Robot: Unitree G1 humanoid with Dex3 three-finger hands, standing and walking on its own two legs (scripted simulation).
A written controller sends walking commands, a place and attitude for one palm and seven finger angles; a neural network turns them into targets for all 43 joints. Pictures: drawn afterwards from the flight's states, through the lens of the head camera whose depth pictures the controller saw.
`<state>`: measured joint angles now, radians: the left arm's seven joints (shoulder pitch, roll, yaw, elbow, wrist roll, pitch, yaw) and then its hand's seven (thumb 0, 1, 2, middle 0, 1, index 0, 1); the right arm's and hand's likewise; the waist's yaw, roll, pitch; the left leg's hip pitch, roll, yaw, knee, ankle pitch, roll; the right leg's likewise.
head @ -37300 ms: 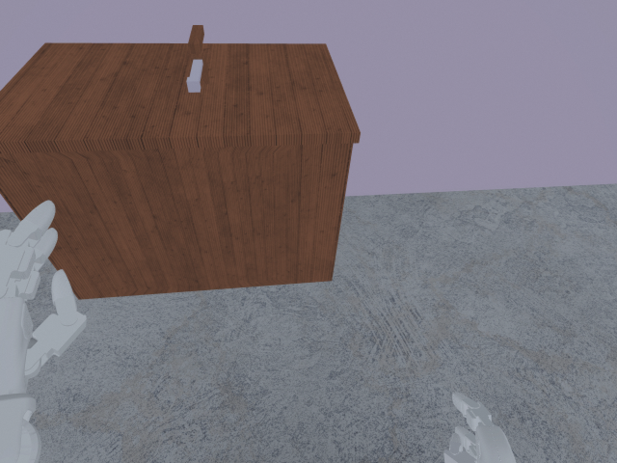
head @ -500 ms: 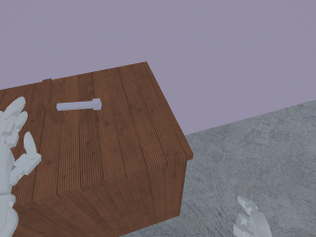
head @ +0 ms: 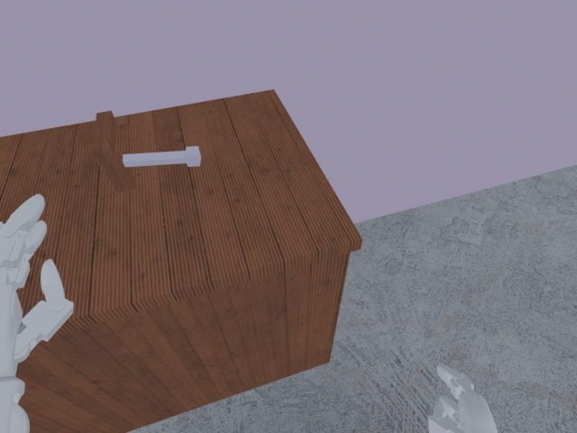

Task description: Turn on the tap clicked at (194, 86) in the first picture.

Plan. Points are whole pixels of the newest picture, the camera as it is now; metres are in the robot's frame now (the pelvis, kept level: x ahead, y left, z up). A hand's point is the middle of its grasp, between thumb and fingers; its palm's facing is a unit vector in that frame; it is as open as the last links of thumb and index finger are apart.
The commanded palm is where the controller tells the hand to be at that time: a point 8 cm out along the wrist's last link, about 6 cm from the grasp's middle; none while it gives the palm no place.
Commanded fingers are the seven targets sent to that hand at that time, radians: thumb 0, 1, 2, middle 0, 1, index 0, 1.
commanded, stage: step back with the hand held close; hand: left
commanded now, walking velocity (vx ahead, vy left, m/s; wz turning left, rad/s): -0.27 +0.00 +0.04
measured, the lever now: (193, 156) +0.58 +0.24 +0.05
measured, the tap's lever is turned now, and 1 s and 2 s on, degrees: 77 77 77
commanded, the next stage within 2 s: stop stepping back and stand still in 0.58 s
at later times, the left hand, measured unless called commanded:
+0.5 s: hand (50, 384) +0.13 +0.23 +0.15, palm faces +0.37 -0.85 -0.38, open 7.4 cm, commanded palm +0.08 +0.27 +0.18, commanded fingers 0.00 0.90 0.90 -0.20 -0.30 -0.20 -0.30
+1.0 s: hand out of the picture +0.01 +0.20 +0.16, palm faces +0.37 -0.85 -0.38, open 7.4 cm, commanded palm -0.04 +0.25 +0.18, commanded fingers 0.00 0.90 0.90 -0.20 -0.30 -0.20 -0.30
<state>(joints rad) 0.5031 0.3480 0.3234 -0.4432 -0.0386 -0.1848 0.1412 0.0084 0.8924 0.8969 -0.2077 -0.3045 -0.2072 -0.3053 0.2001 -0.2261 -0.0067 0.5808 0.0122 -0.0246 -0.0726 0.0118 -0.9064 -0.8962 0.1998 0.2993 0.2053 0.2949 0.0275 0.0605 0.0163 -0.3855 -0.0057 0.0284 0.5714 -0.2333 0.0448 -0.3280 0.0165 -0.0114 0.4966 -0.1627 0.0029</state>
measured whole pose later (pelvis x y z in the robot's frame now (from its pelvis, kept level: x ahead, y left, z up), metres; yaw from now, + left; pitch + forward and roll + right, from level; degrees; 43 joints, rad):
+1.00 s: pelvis -0.20 -0.03 +0.01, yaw +0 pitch -1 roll +2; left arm 0.49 0.35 0.29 -0.41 -0.04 -0.11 0.15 0.01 0.89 0.90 -0.21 -0.31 -0.21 -0.31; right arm 0.28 -0.23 -0.01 0.66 0.01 -0.06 -0.08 0.01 -0.91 -0.90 0.20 0.30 0.21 0.30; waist -0.03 -0.02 -0.04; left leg -0.28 0.01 0.04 0.67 -0.41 0.02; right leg -0.30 0.01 -0.01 0.48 -0.16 -0.04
